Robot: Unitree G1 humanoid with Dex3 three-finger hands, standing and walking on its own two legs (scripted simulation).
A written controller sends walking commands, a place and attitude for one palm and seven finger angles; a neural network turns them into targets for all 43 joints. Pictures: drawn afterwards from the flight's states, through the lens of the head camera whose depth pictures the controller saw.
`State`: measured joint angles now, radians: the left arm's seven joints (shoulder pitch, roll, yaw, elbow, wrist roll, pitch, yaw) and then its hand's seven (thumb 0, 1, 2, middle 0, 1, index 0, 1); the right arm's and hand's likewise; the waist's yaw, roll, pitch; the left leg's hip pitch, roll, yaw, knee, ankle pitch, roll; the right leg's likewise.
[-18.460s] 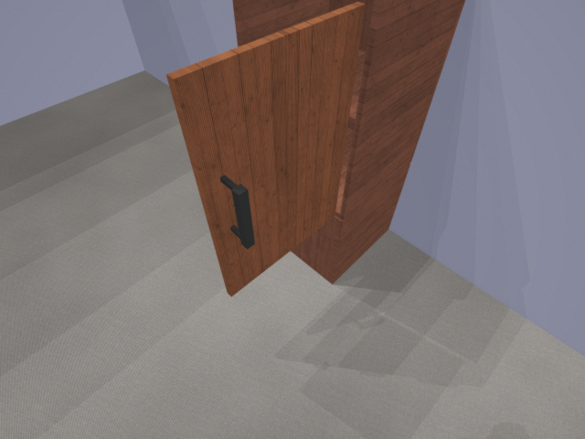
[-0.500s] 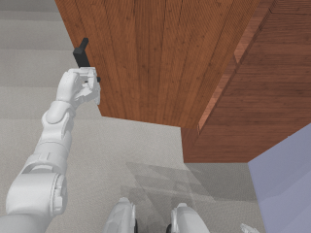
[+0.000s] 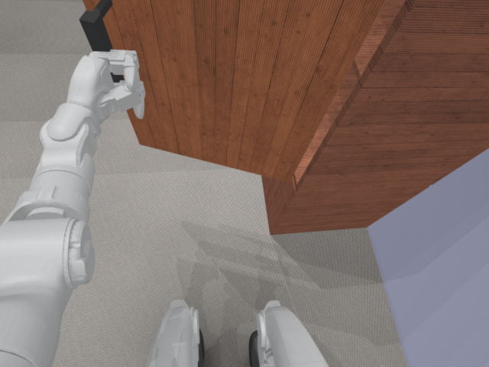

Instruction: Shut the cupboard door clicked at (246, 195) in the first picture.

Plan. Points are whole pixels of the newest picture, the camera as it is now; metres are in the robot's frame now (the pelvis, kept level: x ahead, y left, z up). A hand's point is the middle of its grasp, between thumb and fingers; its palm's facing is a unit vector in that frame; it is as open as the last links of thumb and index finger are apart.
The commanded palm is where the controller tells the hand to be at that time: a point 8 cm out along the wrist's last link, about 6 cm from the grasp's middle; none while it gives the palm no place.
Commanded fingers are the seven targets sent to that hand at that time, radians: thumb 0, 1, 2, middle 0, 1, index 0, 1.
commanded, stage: push the door shut along its arc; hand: left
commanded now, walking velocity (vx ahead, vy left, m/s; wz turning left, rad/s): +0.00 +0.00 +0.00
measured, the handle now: (114, 55) +0.60 +0.18 +0.09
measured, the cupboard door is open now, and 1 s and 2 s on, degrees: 71 60 59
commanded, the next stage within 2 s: pull the fist back off the door in 0.78 s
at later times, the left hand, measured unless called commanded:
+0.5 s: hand (177, 64) +0.57 +0.08 +0.09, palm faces -0.39 -0.92 -0.01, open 3.1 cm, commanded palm +0.58 +0.11 +0.09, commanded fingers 0.00 0.90 0.90 -1.30 -1.50 -1.30 -1.50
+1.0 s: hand (185, 50) +0.60 +0.07 +0.09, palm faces -0.16 -0.98 +0.11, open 2.9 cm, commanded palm +0.59 +0.07 +0.09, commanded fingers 0.00 0.90 0.90 -1.30 -1.50 -1.30 -1.50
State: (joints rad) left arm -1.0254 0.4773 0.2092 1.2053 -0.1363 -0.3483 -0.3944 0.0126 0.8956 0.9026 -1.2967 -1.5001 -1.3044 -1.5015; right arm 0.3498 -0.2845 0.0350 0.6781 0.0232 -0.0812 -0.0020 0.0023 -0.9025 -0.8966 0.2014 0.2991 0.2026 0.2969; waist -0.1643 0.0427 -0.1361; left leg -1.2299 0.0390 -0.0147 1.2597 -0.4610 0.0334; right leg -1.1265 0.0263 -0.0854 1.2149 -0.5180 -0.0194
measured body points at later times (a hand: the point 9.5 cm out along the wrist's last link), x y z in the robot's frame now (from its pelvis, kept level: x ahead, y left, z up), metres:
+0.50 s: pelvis +0.01 +0.00 -0.01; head +0.17 +0.01 +0.41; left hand +0.58 +0.13 +0.10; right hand +0.00 -0.27 -0.11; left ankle +0.06 +0.10 -0.62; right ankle +0.03 -0.12 -0.62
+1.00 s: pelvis +0.00 -0.01 -0.03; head +0.18 +0.01 +0.38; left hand +0.60 +0.12 +0.09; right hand -0.02 -0.28 -0.12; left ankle +0.06 +0.10 -0.62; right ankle +0.03 -0.12 -0.62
